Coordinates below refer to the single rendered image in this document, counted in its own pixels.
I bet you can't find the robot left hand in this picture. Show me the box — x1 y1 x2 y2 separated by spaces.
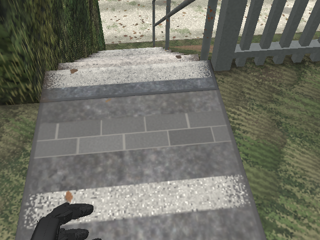
30 202 102 240

